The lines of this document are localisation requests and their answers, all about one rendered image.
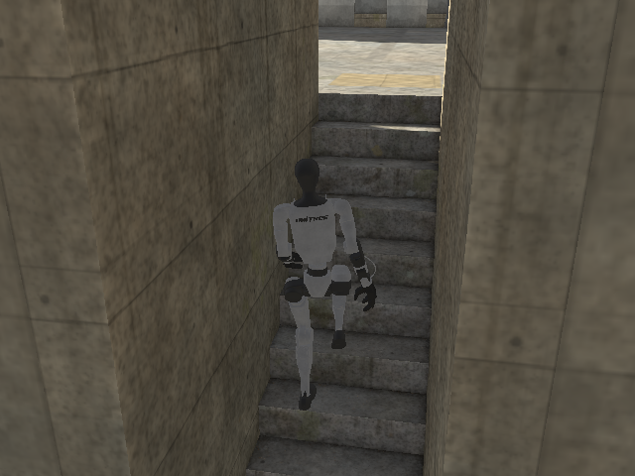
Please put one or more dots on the robot right upper arm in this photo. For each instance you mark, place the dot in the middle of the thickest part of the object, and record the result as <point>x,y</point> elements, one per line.
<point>343,208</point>

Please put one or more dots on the robot right shin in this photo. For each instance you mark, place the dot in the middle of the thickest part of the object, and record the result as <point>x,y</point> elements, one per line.
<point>338,308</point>

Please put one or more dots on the left robot forearm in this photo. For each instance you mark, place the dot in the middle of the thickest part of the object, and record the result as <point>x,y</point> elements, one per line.
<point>286,260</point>

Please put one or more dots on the robot shin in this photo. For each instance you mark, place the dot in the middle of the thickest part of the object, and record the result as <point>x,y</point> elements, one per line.
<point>304,356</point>
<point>338,308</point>

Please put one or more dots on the robot right hand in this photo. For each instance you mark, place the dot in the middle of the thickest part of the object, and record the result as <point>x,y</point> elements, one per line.
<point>370,298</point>

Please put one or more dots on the robot left shin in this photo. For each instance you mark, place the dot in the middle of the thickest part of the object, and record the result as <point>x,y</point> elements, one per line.
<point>304,356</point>

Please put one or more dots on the robot left upper arm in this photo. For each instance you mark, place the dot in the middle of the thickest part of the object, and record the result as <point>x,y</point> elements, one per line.
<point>280,216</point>

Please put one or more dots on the right robot forearm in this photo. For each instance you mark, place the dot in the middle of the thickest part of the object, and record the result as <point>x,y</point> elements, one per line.
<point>360,267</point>

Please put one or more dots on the robot left hand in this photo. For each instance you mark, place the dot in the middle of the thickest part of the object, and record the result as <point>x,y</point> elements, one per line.
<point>297,259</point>

